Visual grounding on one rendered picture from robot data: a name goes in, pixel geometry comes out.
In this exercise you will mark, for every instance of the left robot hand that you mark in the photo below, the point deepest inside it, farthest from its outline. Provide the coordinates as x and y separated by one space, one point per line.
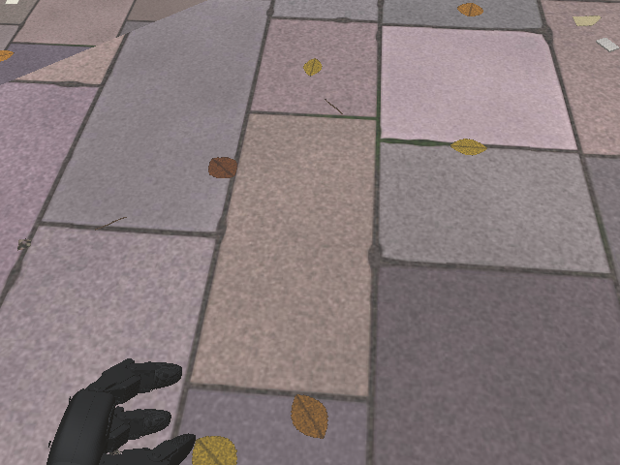
92 426

